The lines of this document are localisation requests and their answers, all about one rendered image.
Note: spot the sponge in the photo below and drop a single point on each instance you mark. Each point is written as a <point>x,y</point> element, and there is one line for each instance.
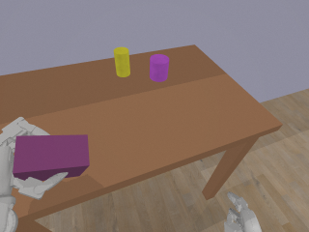
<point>42,156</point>

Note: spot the right robot hand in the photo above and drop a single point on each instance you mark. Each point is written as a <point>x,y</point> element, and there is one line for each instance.
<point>244,221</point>

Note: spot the left robot forearm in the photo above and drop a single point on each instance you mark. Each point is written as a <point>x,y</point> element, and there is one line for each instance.
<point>8,217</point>

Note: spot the table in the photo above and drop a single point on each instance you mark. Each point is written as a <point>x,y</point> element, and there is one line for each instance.
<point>137,128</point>

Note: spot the left robot hand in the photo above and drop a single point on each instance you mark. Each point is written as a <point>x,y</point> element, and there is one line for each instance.
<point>31,187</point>

